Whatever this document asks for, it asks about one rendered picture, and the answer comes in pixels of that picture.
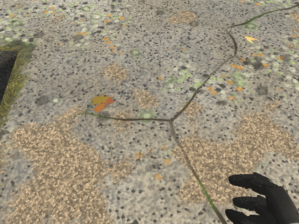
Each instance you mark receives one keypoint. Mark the robot right hand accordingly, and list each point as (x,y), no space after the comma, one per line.
(276,207)

